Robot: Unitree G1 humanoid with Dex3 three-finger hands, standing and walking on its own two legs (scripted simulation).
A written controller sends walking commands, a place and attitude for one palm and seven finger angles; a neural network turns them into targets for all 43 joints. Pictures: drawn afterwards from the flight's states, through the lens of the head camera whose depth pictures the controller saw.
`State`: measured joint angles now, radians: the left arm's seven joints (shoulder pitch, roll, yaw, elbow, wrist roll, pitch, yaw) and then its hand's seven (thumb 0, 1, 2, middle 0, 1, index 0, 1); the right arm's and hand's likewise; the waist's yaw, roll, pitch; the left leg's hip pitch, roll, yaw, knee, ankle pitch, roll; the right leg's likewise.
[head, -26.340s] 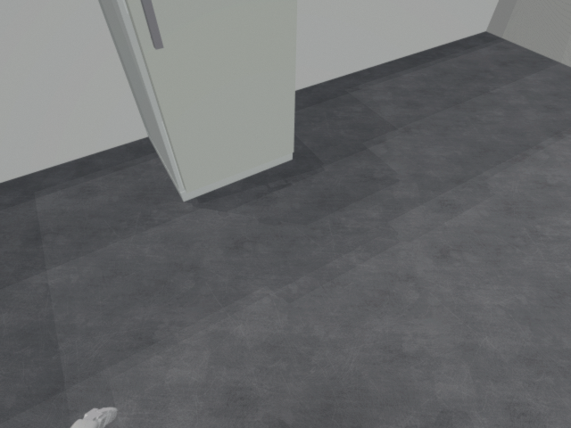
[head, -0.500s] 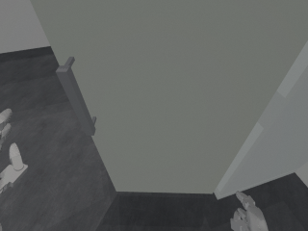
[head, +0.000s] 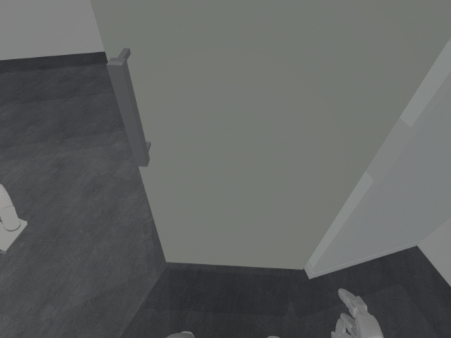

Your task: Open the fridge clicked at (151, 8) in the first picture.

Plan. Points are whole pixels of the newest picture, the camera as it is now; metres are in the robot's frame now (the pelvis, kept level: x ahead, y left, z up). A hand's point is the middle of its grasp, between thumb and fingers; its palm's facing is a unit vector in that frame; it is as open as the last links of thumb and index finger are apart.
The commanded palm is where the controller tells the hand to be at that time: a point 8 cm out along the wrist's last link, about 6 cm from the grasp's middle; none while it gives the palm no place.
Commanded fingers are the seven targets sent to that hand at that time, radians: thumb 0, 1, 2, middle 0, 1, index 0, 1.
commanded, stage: step back with the hand held close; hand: left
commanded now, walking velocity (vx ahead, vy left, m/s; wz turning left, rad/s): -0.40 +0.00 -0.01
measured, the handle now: (135, 113) +0.49 +0.22 +0.14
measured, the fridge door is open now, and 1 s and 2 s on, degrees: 71 71 71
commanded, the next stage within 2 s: stop stepping back and stand still in 0.56 s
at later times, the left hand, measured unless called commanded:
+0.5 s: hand out of the picture +0.11 +0.27 +0.19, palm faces +0.59 -0.70 -0.39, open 7.4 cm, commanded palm +0.02 +0.31 +0.20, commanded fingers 0.00 0.90 0.90 -0.20 -0.30 -0.20 -0.30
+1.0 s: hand out of the picture -0.01 +0.29 +0.18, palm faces +0.55 -0.74 -0.38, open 7.4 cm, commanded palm -0.07 +0.31 +0.20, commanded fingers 0.00 0.90 0.90 -0.20 -0.30 -0.20 -0.30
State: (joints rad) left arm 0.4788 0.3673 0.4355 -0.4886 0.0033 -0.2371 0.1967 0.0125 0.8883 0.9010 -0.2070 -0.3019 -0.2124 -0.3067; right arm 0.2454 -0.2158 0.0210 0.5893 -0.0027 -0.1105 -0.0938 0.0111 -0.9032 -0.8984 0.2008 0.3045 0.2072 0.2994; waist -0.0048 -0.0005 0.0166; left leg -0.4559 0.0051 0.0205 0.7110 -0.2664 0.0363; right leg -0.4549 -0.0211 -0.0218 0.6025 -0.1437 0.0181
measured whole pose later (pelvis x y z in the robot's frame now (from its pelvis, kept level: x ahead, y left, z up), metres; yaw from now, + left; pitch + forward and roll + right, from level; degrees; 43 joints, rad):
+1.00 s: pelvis -0.19 +0.00 +0.02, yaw +3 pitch -1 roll +0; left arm 0.52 0.37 0.43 -0.44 -0.02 -0.17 0.19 0.01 0.89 0.90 -0.20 -0.30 -0.21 -0.31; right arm 0.26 -0.20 0.01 0.62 0.01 -0.14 -0.08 0.01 -0.90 -0.90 0.20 0.30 0.21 0.30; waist -0.02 -0.04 -0.04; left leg -0.25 0.04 0.09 0.54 -0.28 0.01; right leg -0.38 0.02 0.00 0.69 -0.34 0.03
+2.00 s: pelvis -0.18 +0.01 +0.02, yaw +0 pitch +0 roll -1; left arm 0.54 0.37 0.38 -0.45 -0.04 -0.17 0.17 0.01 0.89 0.90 -0.21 -0.30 -0.21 -0.31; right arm 0.16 -0.19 0.02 0.59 0.01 -0.07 -0.08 0.01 -0.90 -0.90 0.20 0.30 0.21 0.30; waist 0.00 0.00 0.00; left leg -0.23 0.03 0.06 0.51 -0.29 0.01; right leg -0.24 0.02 -0.03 0.47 -0.23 -0.02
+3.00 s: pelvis -0.19 +0.01 +0.03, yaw -1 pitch +0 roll +0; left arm 0.18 0.17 -0.01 1.13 0.02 0.00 0.04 0.01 0.93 0.90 -0.20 -0.30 -0.20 -0.30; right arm 0.24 -0.16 0.00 1.14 -0.02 0.00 -0.03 0.01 -0.92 -0.90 0.20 0.30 0.20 0.30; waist -0.02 0.01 0.03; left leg -0.18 0.00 0.09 0.39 -0.22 0.03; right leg -0.21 0.00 -0.01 0.40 -0.19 -0.01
